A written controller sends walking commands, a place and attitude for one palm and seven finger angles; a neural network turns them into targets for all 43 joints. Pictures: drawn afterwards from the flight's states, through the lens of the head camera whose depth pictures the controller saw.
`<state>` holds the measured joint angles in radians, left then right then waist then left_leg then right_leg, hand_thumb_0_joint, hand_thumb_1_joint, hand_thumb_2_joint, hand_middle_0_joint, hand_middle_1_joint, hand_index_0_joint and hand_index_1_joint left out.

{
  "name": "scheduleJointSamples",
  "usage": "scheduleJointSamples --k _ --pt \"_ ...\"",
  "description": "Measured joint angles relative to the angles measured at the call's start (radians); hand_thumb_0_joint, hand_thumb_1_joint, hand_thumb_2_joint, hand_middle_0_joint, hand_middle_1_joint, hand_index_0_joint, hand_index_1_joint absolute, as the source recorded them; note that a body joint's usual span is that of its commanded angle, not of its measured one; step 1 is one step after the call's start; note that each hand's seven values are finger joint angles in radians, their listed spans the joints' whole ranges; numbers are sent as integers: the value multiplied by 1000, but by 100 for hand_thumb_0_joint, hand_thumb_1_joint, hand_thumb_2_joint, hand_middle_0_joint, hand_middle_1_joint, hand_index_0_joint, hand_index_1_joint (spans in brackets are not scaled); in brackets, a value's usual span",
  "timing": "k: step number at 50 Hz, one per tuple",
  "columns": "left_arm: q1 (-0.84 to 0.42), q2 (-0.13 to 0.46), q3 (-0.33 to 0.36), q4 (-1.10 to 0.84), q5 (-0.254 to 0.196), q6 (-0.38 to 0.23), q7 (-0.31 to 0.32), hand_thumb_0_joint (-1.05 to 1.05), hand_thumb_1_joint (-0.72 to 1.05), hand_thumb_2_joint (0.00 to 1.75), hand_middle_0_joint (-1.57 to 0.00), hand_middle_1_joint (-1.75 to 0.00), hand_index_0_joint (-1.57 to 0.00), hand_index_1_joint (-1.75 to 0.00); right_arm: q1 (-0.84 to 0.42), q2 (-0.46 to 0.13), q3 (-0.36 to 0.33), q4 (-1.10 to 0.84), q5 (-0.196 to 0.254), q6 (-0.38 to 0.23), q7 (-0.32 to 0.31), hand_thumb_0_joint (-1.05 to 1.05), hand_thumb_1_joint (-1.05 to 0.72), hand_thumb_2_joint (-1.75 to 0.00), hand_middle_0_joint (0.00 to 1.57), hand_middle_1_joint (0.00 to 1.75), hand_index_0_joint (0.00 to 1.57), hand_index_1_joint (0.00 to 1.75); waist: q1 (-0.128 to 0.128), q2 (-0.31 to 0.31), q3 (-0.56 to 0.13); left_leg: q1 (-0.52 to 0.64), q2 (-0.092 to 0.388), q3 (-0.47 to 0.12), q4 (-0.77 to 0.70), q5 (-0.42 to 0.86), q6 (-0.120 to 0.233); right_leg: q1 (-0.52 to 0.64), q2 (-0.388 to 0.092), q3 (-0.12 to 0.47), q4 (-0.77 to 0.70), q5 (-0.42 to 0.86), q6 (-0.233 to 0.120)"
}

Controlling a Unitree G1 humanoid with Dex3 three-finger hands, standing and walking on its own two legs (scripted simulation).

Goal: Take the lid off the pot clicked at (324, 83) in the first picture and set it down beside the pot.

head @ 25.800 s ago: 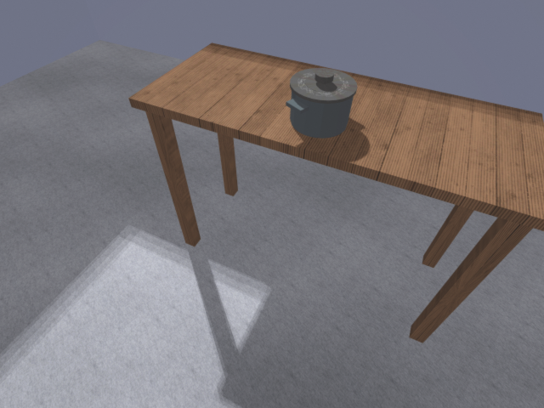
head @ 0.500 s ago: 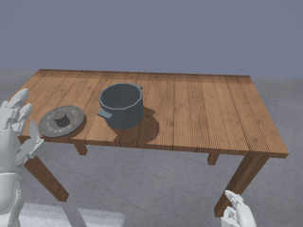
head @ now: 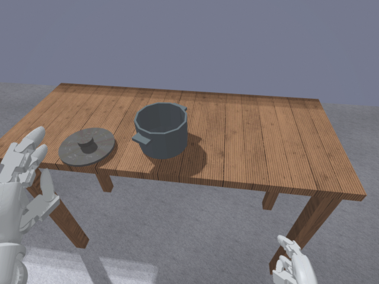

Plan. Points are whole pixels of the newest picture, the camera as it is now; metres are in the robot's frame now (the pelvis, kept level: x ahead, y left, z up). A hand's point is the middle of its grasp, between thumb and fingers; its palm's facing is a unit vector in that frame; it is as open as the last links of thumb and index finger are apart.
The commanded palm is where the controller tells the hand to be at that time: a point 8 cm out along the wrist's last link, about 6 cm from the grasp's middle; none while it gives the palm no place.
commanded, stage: step back with the hand held close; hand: left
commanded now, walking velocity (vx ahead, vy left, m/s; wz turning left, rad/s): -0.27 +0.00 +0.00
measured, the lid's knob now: (85, 140) +0.48 +0.40 +0.00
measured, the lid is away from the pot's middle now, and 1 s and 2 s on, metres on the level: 0.24 0.24 0.24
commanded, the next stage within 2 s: stop stepping back and stand still in 1.24 s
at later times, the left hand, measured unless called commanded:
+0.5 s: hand (22, 215) +0.15 +0.27 +0.17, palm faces +0.28 -0.82 -0.51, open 7.4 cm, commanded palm +0.09 +0.32 +0.19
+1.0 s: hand out of the picture +0.07 +0.30 +0.18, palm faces +0.36 -0.81 -0.45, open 7.4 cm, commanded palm +0.01 +0.34 +0.19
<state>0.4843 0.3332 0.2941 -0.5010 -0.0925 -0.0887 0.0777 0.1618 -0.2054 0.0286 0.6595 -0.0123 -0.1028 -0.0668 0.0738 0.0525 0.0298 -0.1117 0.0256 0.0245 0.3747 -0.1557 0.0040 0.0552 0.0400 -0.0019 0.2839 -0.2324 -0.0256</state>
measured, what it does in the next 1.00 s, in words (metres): walks backwards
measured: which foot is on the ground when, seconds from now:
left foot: down 0.00-1.00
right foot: down 0.00-0.82, up 0.84-1.00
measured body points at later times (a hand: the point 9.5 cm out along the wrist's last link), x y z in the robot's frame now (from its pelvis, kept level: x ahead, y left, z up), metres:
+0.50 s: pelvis -0.04 +0.05 -0.01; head -0.02 +0.06 +0.44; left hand +0.13 +0.32 +0.20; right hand +0.13 -0.19 -0.08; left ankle +0.04 +0.12 -0.75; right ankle -0.04 -0.10 -0.75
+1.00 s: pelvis -0.12 +0.06 -0.01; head -0.11 +0.09 +0.43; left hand +0.05 +0.34 +0.21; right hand +0.04 -0.17 -0.08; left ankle +0.04 +0.12 -0.74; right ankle -0.18 -0.06 -0.72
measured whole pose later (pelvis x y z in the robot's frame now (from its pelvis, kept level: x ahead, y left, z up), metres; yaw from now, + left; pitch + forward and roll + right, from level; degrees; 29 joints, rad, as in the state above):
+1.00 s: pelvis -0.12 +0.06 -0.01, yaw +0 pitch +2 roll -5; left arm 0.60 0.46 0.44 -0.68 -0.07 -0.22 0.14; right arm 0.24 -0.17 -0.02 0.55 0.00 -0.08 -0.04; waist -0.01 0.02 -0.01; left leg -0.50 0.03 0.05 0.45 -0.04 0.07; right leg -0.23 0.08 -0.05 0.65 -0.49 -0.02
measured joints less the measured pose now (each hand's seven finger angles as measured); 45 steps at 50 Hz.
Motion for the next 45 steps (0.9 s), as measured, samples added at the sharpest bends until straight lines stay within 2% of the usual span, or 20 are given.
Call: scheduleJointSamples --k 3,6,12,18,23,28,31,36,40,42,45 --pt "-4 38 47 -22 11 -39 4 2 89 90 -21 -31 -21 -31 -1 -7 1 -25 3 26 6 2 -91 -89 20 30 20 30 -12 5 -14 -63 12 -8 54 -21 7 -41 13 -5 8 3 1" --pt "13 47 71 -40 16 -62 4 2 89 90 -21 -31 -21 -31 -1 -18 -11 -50 10 56 14 2 -91 -89 20 30 20 30 -28 4 -18 -111 15 -6 85 -31 6 -86 14 -3 30 -1 9" --pt "89 40 37 -57 21 -41 -11 2 89 90 -21 -31 -21 -31 8 -36 -41 -98 23 107 8 2 -91 -89 20 30 20 30 -56 -17 -3 -149 -7 25 88 -27 31 -154 -12 22 83 -14 35" --pt "144 108 64 -140 18 -35 -3 2 89 90 -21 -31 -22 -31 25 -22 -46 -142 31 130 2 2 -91 -89 20 30 20 30 -67 -64 27 -186 -22 41 99 -11 49 -214 -30 34 139 -20 52" --pt "156 139 109 -198 19 -66 13 2 89 90 -21 -31 -22 -31 34 -10 -38 -161 29 110 6 2 -91 -89 20 30 20 30 -63 -68 38 -224 -32 42 122 3 63 -264 -40 31 196 -24 51" --pt "143 114 129 -182 26 -97 24 2 89 90 -21 -31 -22 -31 40 0 -28 -160 30 79 8 2 -91 -89 20 30 20 30 -62 -32 32 -266 -33 29 157 13 69 -299 -40 16 230 -21 56" --pt "136 86 120 -159 30 -102 31 2 89 90 -21 -31 -22 -31 51 8 -25 -145 28 69 9 2 -91 -89 20 30 20 30 -60 -15 20 -286 -29 18 173 -4 61 -306 -36 3 222 -9 53" --pt "125 44 79 -160 43 -110 51 2 89 90 -21 -31 -22 -31 70 4 -26 -105 18 55 7 2 -90 -89 20 30 20 30 -54 -17 2 -331 -27 4 238 -114 32 -324 -32 -5 219 16 55" --pt "91 41 57 -174 49 -121 61 2 89 90 -21 -31 -22 -31 73 -11 -33 -84 14 48 -4 2 -90 -89 20 30 20 30 -67 -25 7 -347 -25 -1 257 -49 52 -345 -28 -8 260 5 64" --pt "69 52 66 -171 54 -125 62 2 89 90 -21 -31 -22 -31 69 -12 -37 -87 11 42 -12 2 -91 -89 20 30 20 30 -76 -25 14 -348 -16 3 235 18 76 -377 -11 3 336 -78 52" --pt "46 82 97 -156 55 -128 60 2 89 90 -21 -31 -22 -31 69 3 -48 -92 2 27 -7 2 -91 -89 20 30 20 30 -94 -12 10 -352 -5 -6 169 89 87 -424 36 11 563 -197 32"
